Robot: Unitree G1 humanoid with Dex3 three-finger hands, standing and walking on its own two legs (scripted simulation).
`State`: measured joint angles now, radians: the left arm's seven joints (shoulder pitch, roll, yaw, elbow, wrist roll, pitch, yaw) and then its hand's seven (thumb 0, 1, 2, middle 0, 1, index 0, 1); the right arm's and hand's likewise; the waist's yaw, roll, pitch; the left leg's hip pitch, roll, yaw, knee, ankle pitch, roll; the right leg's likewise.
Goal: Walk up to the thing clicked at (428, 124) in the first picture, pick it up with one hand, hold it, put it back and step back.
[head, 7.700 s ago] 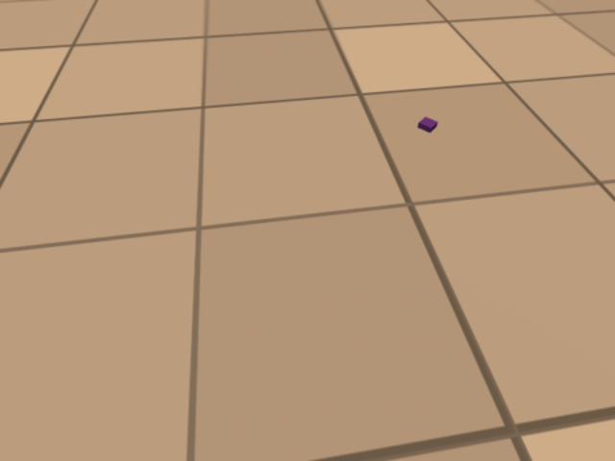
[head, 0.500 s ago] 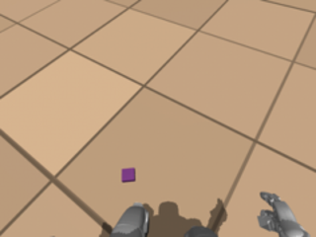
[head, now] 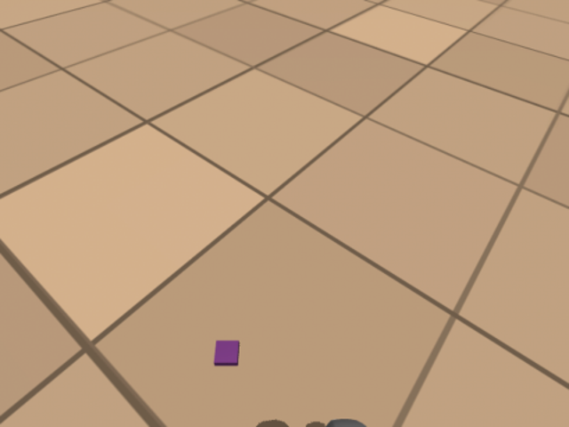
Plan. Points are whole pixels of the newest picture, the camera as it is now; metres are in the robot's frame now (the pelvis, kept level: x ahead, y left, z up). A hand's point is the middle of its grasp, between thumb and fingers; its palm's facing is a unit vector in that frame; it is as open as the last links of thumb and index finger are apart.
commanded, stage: walk up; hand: left
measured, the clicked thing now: (226, 353) +0.49 +0.18 -0.75
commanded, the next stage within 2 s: stand in 1.62 s
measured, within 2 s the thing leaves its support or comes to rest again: neither
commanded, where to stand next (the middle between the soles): +0.08 -0.04 m, yaw -4 degrees
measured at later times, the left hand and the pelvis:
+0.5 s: hand out of the picture +0.05 +0.31 -0.14, palm faces +0.00 -0.90 -0.43, open 7.4 cm; pelvis +0.02 +0.01 -0.01, yaw -2 degrees
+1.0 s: hand (121, 421) +0.17 +0.25 -0.15, palm faces -0.12 -0.93 -0.36, open 7.4 cm; pelvis +0.05 +0.00 +0.00, yaw -5 degrees
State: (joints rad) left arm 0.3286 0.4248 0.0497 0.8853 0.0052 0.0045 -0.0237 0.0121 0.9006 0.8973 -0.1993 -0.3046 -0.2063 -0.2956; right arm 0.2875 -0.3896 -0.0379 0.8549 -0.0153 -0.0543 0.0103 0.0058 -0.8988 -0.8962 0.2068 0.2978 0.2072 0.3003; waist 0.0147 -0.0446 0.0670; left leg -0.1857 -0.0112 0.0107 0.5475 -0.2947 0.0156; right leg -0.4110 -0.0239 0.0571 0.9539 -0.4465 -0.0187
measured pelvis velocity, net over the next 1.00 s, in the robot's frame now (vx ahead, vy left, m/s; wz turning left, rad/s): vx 0.05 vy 0.00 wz -0.09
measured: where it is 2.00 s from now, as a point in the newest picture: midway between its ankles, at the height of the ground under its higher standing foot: outside the picture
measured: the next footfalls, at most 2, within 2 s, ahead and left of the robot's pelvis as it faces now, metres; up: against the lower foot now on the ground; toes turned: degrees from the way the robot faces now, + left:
right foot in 0.16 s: +0.12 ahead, -0.14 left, +0.00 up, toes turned -1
left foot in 0.52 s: +0.12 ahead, +0.13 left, +0.00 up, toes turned -4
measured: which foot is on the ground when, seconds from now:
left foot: down 0.00-0.18, up 0.20-0.50, down 0.52-1.00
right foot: up 0.00-0.14, down 0.16-0.54, up 0.56-0.86, down 0.88-1.00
